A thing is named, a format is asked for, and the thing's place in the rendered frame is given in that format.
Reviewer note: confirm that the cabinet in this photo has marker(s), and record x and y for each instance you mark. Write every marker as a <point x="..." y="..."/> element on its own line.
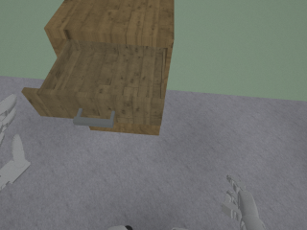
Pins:
<point x="133" y="22"/>

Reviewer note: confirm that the drawer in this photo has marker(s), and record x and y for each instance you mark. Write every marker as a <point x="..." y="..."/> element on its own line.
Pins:
<point x="101" y="77"/>

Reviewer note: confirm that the handle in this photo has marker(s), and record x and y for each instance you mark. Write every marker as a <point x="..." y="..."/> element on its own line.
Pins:
<point x="93" y="122"/>

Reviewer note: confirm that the robot left hand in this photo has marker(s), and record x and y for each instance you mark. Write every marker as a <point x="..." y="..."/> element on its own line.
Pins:
<point x="16" y="167"/>

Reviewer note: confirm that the robot right hand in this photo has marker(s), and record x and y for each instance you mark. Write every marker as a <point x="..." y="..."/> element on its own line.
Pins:
<point x="241" y="205"/>

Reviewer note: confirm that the right robot forearm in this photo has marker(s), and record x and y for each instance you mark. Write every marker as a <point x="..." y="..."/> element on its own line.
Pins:
<point x="252" y="223"/>

